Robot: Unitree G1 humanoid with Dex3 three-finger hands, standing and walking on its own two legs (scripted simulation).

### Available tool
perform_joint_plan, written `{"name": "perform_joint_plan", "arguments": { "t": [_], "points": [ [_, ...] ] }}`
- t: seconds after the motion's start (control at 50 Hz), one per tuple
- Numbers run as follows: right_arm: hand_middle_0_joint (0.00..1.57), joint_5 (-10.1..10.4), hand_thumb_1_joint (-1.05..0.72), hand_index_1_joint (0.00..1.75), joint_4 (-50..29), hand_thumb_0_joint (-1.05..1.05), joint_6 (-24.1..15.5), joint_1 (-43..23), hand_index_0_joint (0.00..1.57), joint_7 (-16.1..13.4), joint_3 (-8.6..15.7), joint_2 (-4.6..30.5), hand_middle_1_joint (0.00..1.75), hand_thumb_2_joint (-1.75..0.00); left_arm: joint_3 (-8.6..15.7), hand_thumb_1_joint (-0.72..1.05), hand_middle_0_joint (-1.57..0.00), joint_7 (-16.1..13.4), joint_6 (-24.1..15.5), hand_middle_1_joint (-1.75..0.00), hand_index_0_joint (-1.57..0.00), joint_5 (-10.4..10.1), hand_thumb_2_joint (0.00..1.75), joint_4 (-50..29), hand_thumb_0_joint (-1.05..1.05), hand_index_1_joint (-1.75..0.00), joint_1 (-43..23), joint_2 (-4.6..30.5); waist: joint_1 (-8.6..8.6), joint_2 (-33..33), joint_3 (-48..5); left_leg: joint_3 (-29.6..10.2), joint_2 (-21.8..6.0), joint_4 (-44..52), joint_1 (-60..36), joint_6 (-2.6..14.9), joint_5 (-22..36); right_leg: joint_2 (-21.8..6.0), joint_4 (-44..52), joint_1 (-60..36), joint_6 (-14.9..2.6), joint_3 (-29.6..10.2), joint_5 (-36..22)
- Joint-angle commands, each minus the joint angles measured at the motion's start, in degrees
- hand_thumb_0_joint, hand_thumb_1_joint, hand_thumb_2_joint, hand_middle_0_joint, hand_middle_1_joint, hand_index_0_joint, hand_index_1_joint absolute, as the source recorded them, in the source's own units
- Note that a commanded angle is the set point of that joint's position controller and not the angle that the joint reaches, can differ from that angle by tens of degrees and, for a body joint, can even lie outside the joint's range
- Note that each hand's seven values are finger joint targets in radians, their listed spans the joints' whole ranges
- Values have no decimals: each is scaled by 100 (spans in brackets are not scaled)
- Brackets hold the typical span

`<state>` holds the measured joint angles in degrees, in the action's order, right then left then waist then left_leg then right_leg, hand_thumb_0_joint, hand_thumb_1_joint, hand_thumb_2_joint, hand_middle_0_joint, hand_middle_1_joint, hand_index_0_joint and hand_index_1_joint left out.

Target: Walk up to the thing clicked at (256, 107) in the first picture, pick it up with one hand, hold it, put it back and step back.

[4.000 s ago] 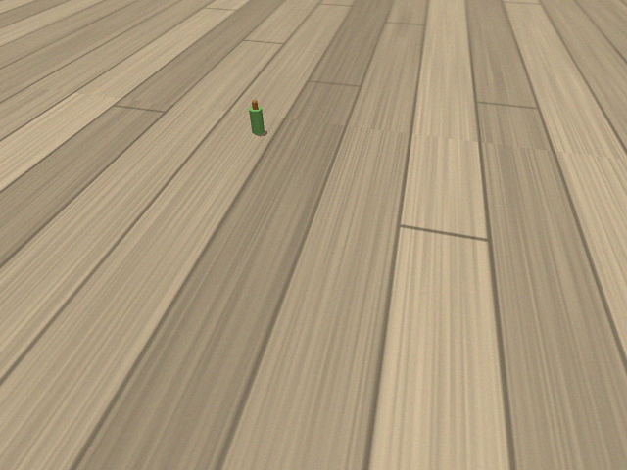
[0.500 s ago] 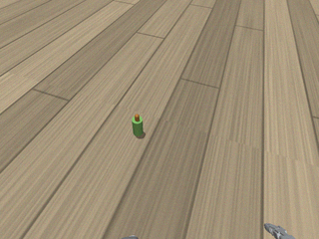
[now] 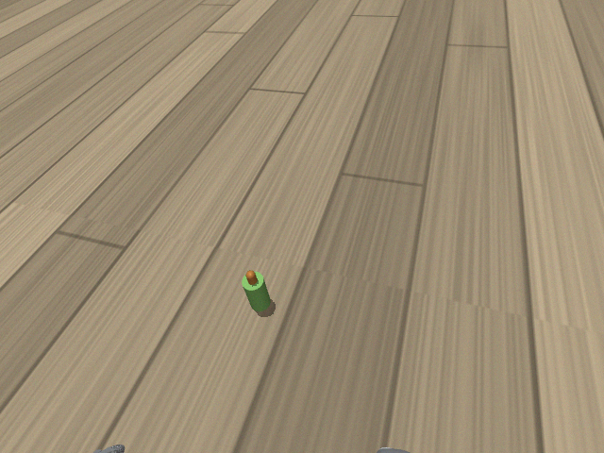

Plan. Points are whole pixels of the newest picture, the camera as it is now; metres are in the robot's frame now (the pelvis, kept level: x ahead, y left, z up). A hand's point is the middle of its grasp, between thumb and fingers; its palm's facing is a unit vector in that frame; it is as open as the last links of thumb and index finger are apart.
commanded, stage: walk up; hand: left
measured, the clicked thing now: (255, 288) +0.75 +0.24 -0.66
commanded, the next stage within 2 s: none
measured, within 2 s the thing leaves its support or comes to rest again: neither
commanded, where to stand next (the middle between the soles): +0.43 +0.04 m, yaw +0 degrees
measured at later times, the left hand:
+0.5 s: hand (126, 450) +0.17 +0.31 -0.16, palm faces +0.03 -0.94 -0.35, open 7.4 cm
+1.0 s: hand (140, 347) +0.32 +0.31 -0.11, palm faces +0.02 -0.89 -0.46, open 7.4 cm
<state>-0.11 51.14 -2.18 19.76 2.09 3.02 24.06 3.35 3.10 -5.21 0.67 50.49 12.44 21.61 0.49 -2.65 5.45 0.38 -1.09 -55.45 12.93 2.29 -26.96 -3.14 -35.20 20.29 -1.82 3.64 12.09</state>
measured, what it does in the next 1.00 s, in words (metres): walks ahead: left foot, then right foot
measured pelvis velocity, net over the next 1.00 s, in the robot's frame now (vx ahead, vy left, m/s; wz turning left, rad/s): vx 0.29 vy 0.02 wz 0.02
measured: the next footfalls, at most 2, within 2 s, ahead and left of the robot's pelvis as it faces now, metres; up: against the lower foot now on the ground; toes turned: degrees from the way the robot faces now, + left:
left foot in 0.42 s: +0.28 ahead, +0.15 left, +0.00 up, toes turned +6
right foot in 0.90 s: +0.39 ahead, -0.09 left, +0.00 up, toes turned -3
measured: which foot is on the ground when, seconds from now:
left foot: up 0.00-0.40, down 0.42-0.92, up 0.94-1.00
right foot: down 0.00-0.46, up 0.48-0.88, down 0.90-1.00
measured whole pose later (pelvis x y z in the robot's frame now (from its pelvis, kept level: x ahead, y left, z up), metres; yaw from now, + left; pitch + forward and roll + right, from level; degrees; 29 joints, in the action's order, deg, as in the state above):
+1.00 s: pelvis +0.29 +0.02 +0.00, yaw +1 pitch -3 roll +0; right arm -0.9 49.2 0.0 18.9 3.0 3.3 24.5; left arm 3.2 1.5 -5.5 1.0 51.6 19.3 22.8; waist -0.7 -4.7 3.9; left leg 1.1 -0.4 -52.7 18.0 2.4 -26.3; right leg -1.8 -34.2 18.0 -1.4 3.6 13.2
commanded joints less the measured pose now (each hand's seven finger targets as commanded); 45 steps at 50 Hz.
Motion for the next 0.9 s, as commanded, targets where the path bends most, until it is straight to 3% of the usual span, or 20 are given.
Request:
{"name": "perform_joint_plan", "arguments": {
  "t": [0.0,0.02,0.08,0.14,0.22,0.28,0.32,0.36,0.4,0.42,0.44,0.46,0.48,0.52,0.56,0.64,0.72,0.82,0.86,0.88],
  "points": [
    [20,116,-90,30,-353,0,-153,214,20,-63,297,1099,30,-90,395,90,-20,-247,-88,-30,-20,-146,90,-313,0,-30,590,1640,-184,1043,-412,-768,-177,-934,1814,35,615,-1315,1906,-1659,-545,-1833,-708],
    [20,92,-90,30,-276,0,-106,347,20,-33,272,1001,30,-90,365,90,-20,-244,-91,-30,-20,-142,90,-316,0,-30,450,1586,-62,1253,-353,-622,-187,-674,1579,-5,828,-1099,1924,-1331,-415,-1395,-990],
    [20,18,-90,30,-211,0,2,319,20,48,303,944,30,-90,324,90,-20,-236,-136,-30,-20,-102,90,-396,0,-30,555,1502,-60,1275,-234,-490,-34,-489,1583,-97,1403,-865,2032,-1139,-444,-847,-1390],
    [20,-12,-90,30,-314,0,54,-37,20,99,336,935,30,-90,372,90,-20,-247,-158,-30,-20,-50,90,-529,0,-30,626,1501,-131,1087,-163,-525,-94,46,1923,-255,1629,-1029,2204,-1371,-553,-758,-1249],
    [20,-109,-90,30,-492,0,14,-600,20,163,357,928,30,-90,459,90,-20,-245,-126,-30,-20,13,90,-591,0,-30,669,1616,-292,878,95,-504,-300,1047,2032,-293,1639,-1269,2264,-1376,-804,-816,-45],
    [20,-136,-90,30,-629,0,-67,-895,20,218,320,841,30,-90,454,90,-20,-234,-121,-30,-20,14,90,-597,0,-30,747,1632,-340,941,6,-216,-453,1820,1680,-181,1706,-1336,1915,-1515,-930,-714,-688],
    [20,-135,-90,30,-617,0,-104,-880,20,231,343,867,30,-90,439,90,-20,-236,-109,-30,-20,-6,90,-633,0,-30,627,1688,-269,888,-75,-45,-434,2015,1239,-92,1611,-1408,1698,-1356,-967,-700,-902],
    [20,-127,-90,30,-535,0,-131,-598,20,226,397,934,30,-90,416,90,-20,-240,-82,-30,-20,-12,90,-666,0,-30,479,1741,-20,711,-176,70,-361,2285,434,42,1698,-1396,1374,-882,-877,-668,-523],
    [20,-174,-90,30,-259,0,-206,271,20,148,534,1223,30,-90,268,90,-20,-229,-50,-30,-20,-26,90,-653,0,-30,738,1433,385,-261,-737,102,-49,2683,-1199,221,1464,-741,-452,-293,-562,-110,-1108],
    [20,-261,-90,30,-236,0,-243,794,20,64,657,1595,30,-90,140,90,-20,-227,-26,-30,-20,-92,90,-671,0,-30,1008,1079,552,-1365,-1111,-1336,-898,3216,-1894,566,446,-170,-2127,494,-265,208,-464],
    [20,-182,-90,30,-436,0,-258,631,20,-2,670,1841,30,-90,117,90,-20,-209,18,-30,-20,-91,90,-655,0,-30,1192,870,352,-1580,-915,-3510,-1934,3855,-2074,905,-60,605,-2817,1650,-67,-74,1779],
    [20,4,-90,30,-489,0,-235,467,20,15,693,1919,30,-90,246,90,-20,-284,93,-30,-20,-44,90,-533,0,-30,1118,1496,378,-1038,-861,-3853,-2264,4062,-1699,1334,-332,239,-3215,1598,-149,-512,2007],
    [20,47,-90,30,-517,0,-205,280,20,0,661,1739,30,-90,224,90,-20,-286,98,-30,-20,-36,90,-493,0,-30,930,1619,309,-649,-514,-3450,-2173,4064,-1163,1358,33,83,-3420,1581,-142,-682,1753],
    [20,22,-90,30,-662,0,-241,-142,20,-38,463,1350,30,-90,221,90,-20,-222,118,-30,-20,-83,90,-319,0,-30,1016,1484,70,-314,-79,-1889,-1529,4095,-318,837,841,-88,-2870,1123,-112,-995,1079],
    [20,34,-90,30,-648,0,-300,-236,20,-39,417,1291,30,-90,218,90,-20,-156,157,-30,-20,-111,90,-186,0,-30,1217,1391,-40,-532,-2,-1203,-1257,4178,78,755,1102,-134,-2566,798,-32,-722,705],
    [20,-35,-90,30,-788,0,-314,-354,20,-22,447,1334,30,-90,238,90,-20,-76,185,-30,-20,-53,90,-185,0,-30,1075,1325,-28,-724,155,-939,-1231,4504,336,971,190,-213,-1715,812,202,-513,336],
    [20,-60,-90,30,-821,0,-263,-227,20,28,502,1449,30,-90,260,90,-20,-26,130,-30,-20,-5,90,-284,0,-30,661,1299,106,-673,156,-938,-1313,4465,247,1095,-133,-263,-722,690,229,-270,260],
    [20,-70,-90,30,-933,0,-126,-361,20,87,493,1413,30,-90,287,90,-20,-86,-7,-30,-20,-1,90,-156,0,-30,764,1284,-5,-312,-92,-688,-1161,3736,357,953,66,10,243,-210,158,-37,-2],
    [20,-61,-90,30,-992,0,-68,-425,20,95,396,1151,30,-90,345,90,-20,-175,-93,-30,-20,38,90,48,0,-30,1366,1390,-344,257,-459,-343,-847,2636,707,689,224,172,759,-1422,109,-16,-123],
    [20,-52,-90,30,-968,0,-61,-192,20,86,276,825,30,-90,429,90,-20,-256,-149,-30,-20,64,90,117,0,-30,1730,1592,-526,1050,-712,-33,-532,1492,1154,509,213,-161,1244,-2153,19,-633,478]
  ]
}}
